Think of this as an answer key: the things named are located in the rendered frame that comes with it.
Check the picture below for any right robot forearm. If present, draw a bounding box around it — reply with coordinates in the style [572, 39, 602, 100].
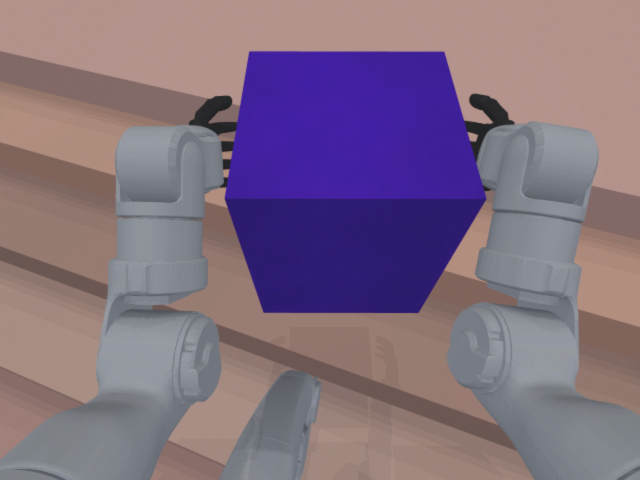
[475, 121, 599, 368]

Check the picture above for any left robot forearm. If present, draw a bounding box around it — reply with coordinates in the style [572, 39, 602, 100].
[96, 125, 224, 386]

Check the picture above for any robot left hand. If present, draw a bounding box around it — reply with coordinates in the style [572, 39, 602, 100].
[189, 96, 237, 188]

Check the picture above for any robot left thigh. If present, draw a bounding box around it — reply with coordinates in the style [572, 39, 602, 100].
[219, 370, 322, 480]

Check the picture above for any carton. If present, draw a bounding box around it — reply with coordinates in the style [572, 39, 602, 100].
[225, 51, 486, 313]

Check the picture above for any robot left upper arm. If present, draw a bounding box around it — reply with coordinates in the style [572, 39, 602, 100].
[0, 309, 222, 480]

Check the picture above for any left robot shin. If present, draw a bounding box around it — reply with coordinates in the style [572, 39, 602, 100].
[278, 374, 311, 480]

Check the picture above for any robot right upper arm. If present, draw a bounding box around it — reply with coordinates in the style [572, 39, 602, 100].
[446, 302, 640, 480]

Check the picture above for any robot right hand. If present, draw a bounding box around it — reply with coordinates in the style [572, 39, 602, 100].
[464, 94, 515, 191]

